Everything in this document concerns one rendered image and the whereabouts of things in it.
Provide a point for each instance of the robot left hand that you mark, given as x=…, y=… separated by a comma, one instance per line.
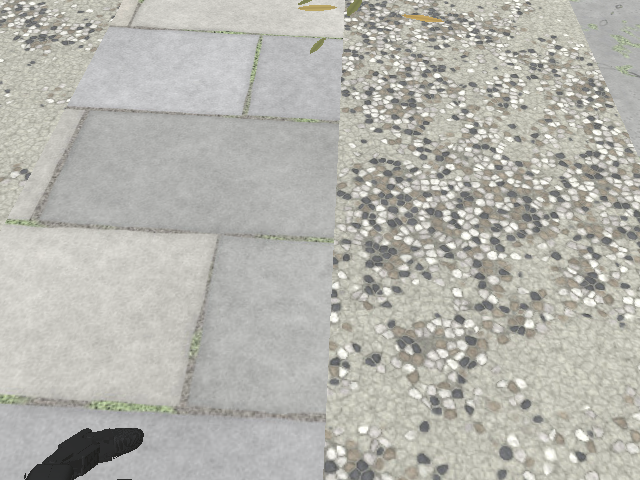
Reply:
x=84, y=450

